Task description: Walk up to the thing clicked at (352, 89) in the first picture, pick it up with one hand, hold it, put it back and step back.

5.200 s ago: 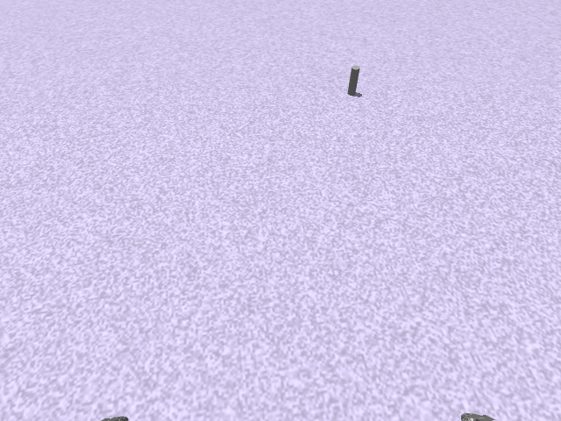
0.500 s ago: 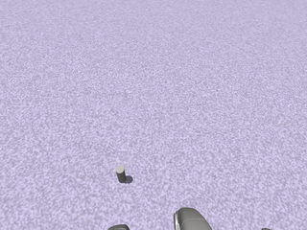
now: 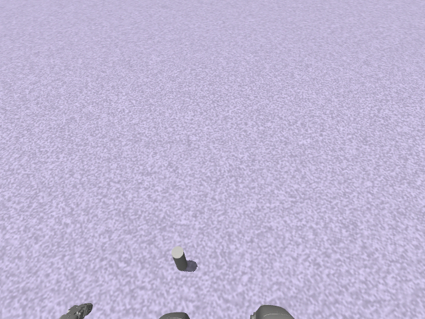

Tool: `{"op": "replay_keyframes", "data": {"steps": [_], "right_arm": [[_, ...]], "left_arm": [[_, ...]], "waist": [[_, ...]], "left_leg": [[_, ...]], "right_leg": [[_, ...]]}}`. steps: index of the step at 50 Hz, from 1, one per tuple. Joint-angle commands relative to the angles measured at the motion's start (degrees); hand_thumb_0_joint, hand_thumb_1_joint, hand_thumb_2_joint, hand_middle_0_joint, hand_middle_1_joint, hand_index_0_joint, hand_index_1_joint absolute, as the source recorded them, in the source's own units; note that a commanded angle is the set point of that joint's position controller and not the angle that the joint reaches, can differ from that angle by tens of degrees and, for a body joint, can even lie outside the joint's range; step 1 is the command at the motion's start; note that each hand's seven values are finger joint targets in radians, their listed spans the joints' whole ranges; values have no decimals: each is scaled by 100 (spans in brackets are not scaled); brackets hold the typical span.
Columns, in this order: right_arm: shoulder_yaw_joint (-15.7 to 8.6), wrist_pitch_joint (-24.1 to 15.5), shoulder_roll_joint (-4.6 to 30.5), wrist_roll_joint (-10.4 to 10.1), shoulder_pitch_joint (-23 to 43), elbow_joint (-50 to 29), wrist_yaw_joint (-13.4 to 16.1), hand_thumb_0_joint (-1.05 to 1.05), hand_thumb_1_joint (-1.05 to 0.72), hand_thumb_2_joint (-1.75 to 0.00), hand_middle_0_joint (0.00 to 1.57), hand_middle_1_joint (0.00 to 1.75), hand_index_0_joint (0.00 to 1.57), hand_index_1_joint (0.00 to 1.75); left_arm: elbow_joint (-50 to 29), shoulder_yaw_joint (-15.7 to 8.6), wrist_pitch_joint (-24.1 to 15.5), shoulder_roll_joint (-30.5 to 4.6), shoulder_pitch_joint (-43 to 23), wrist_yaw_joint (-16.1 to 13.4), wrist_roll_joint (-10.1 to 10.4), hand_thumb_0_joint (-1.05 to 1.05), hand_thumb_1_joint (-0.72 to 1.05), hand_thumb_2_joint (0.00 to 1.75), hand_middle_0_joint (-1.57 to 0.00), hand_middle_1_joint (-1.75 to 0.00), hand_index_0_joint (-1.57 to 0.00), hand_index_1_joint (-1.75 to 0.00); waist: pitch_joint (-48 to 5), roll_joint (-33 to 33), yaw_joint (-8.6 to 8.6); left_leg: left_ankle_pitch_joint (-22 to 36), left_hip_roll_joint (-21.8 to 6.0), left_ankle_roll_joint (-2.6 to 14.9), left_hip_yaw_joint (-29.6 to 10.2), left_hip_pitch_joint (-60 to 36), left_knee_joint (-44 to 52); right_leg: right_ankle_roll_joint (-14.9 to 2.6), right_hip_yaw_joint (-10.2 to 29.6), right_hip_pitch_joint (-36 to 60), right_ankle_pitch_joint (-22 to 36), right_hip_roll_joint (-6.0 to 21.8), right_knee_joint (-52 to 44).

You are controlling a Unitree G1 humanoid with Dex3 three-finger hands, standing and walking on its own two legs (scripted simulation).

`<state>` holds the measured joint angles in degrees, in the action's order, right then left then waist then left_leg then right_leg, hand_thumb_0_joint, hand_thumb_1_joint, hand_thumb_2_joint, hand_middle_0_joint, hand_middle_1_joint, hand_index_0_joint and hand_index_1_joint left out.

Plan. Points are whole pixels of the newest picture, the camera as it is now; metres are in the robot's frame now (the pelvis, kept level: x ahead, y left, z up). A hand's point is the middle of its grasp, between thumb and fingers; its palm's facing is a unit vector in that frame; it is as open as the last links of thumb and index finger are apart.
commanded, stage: walk up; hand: left
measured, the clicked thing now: (179, 259) +0.42 +0.18 -0.67
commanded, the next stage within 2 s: stand in 1.36 s
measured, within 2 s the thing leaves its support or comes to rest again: neither
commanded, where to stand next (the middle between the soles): +0.08 -0.02 m, yaw -1 degrees
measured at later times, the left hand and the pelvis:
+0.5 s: hand out of the picture +0.12 +0.24 -0.13, palm faces +0.01 -0.94 -0.34, open 7.4 cm; pelvis +0.04 -0.01 +0.02, yaw +0 degrees
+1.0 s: hand (107, 315) +0.14 +0.24 -0.13, palm faces -0.02 -0.94 -0.34, open 7.4 cm; pelvis +0.05 -0.01 +0.02, yaw +0 degrees
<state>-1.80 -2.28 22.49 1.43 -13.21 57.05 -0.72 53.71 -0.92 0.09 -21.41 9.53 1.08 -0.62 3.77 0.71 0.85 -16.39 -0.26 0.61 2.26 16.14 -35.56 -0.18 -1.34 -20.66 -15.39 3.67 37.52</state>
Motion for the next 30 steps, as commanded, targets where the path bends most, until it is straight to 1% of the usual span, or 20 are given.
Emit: {"op": "replay_keyframes", "data": {"steps": [1,2,3,4,5,6,7,8,9,11,12,14,15,18,19,21,22,24,29,30], "right_arm": [[-306,-172,1649,-3,577,-323,112,0,-90,-90,20,30,20,30],[-211,-196,1454,-17,720,-312,117,0,-90,-90,20,30,20,30],[-185,-198,1382,-15,756,-276,109,0,-90,-90,20,30,20,30],[-173,-194,1361,-37,731,-234,92,0,-90,-90,20,30,20,30],[-132,-181,1285,-77,731,-194,79,0,-90,-90,20,30,20,30],[-105,-167,1204,-108,615,-163,79,0,-90,-90,20,30,20,30],[-90,-145,1162,-133,530,-111,86,0,-90,-90,20,30,20,30],[-98,-133,1171,-126,549,-74,103,0,-90,-90,20,30,20,30],[-106,-125,1201,-119,619,-13,115,0,-90,-90,20,30,20,30],[-100,-119,1232,-122,699,67,128,0,-90,-90,20,30,20,30],[-95,-112,1205,-137,784,87,128,0,-90,-90,20,30,20,30],[-86,-100,1168,-151,766,149,132,0,-90,-90,20,30,20,30],[-85,-87,1149,-164,770,188,132,0,-90,-90,20,30,20,30],[-75,-49,1113,-148,906,277,123,0,-90,-90,20,30,20,30],[-96,-41,1136,-139,899,315,125,0,-90,-90,20,30,20,30],[-95,-38,1142,-130,1014,351,118,0,-90,-90,20,30,20,30],[-79,-35,1101,-130,1029,369,119,0,-90,-90,20,30,20,30],[-88,-34,1106,-123,1061,413,121,0,-90,-90,20,30,20,30],[-88,-19,1065,-112,1186,437,114,0,-90,-90,20,30,20,30],[-71,-24,1045,-99,1179,447,111,0,-90,-90,20,30,20,30]], "left_arm": [[-99,-318,-41,-1239,-289,-38,52,0,90,90,-20,-30,-20,-30],[10,-274,-83,-1075,-186,-23,67,0,90,90,-20,-30,-20,-30],[134,-259,-123,-1029,-140,-21,74,0,90,90,-20,-30,-20,-30],[244,-269,-163,-1071,-75,-37,73,0,90,90,-20,-30,-20,-30],[346,-272,-198,-1085,19,-67,63,0,90,90,-20,-30,-20,-30],[350,-252,-228,-1218,-152,-78,50,0,90,90,-20,-30,-20,-30],[390,-233,-227,-1217,-246,-72,65,0,90,90,-20,-30,-20,-30],[367,-199,-229,-1250,-381,-63,58,0,90,90,-20,-30,-20,-30],[403,-182,-216,-1221,-459,-62,76,0,90,90,-20,-30,-20,-30],[507,-139,-205,-1193,-478,-69,108,0,90,90,-20,-30,-20,-30],[591,-137,-207,-1196,-423,-76,105,0,90,90,-20,-30,-20,-30],[647,-129,-226,-1225,-487,-86,90,0,90,90,-20,-30,-20,-30],[716,-137,-225,-1214,-517,-92,97,0,90,90,-20,-30,-20,-30],[764,-114,-216,-1184,-633,-103,90,0,90,90,-20,-30,-20,-30],[779,-121,-206,-1181,-732,-105,80,0,90,90,-20,-30,-20,-30],[830,-111,-205,-1124,-707,-107,70,0,90,90,-20,-30,-20,-30],[871,-118,-206,-1108,-709,-109,81,0,90,90,-20,-30,-20,-30],[888,-128,-211,-1098,-771,-116,60,0,90,90,-20,-30,-20,-30],[916,-146,-204,-1080,-845,-119,44,0,90,90,-20,-30,-20,-30],[891,-137,-208,-1056,-868,-114,47,0,90,90,-20,-30,-20,-30]], "waist": [[443,-496,21],[349,-493,117],[157,-657,119],[-96,-791,135],[-400,-786,188],[-643,-591,48],[-636,-542,5],[-602,-419,-57],[-569,-380,-52],[-573,-299,-30],[-597,-216,-2],[-718,-17,-63],[-718,15,-76],[-634,44,-71],[-608,76,-110],[-683,46,-69],[-668,59,-55],[-714,61,-83],[-578,14,-71],[-611,-28,-66]], "left_leg": [[-2373,-1736,945,-2449,715,2475],[-1481,-1429,773,-1889,487,2142],[-717,-1201,607,-1492,315,1879],[87,-1078,466,-1182,175,1621],[819,-1019,369,-974,-17,1337],[1085,-834,270,-806,-163,1219],[599,-719,222,-737,-163,1268],[360,-675,200,-691,-226,1347],[397,-691,176,-680,-343,1410],[842,-724,192,-716,-465,1424],[1029,-721,209,-646,-637,1343],[1350,-688,195,-541,-824,1277],[1411,-671,183,-539,-869,1258],[1253,-670,176,-515,-925,1408],[1195,-680,166,-535,-882,1497],[1272,-716,185,-542,-1010,1564],[1332,-705,157,-538,-1029,1592],[1438,-726,140,-509,-1063,1649],[1268,-705,109,-492,-1060,1804],[1265,-709,94,-489,-1049,1847]], "right_leg": [[-60,416,-218,-893,27,445],[-99,365,9,-635,24,-12],[-111,282,292,-372,-34,-447],[-120,204,696,87,-92,-870],[-136,275,1082,517,-28,-1172],[-174,500,1238,998,102,-1206],[-208,598,1231,897,171,-1186],[-230,603,1170,1034,244,-1168],[-235,584,1112,1142,259,-1181],[-221,577,1160,1322,284,-1292],[-240,576,1135,1446,308,-1364],[-251,640,1230,1810,389,-1475],[-249,645,1250,1847,391,-1497],[-203,639,1166,1649,397,-1648],[-201,618,1211,1481,374,-1677],[-178,594,1254,1551,379,-1737],[-155,603,1275,1521,364,-1765],[-150,582,1370,1663,377,-1804],[-111,580,1353,1428,354,-1942],[-100,604,1399,1479,376,-1965]]}}
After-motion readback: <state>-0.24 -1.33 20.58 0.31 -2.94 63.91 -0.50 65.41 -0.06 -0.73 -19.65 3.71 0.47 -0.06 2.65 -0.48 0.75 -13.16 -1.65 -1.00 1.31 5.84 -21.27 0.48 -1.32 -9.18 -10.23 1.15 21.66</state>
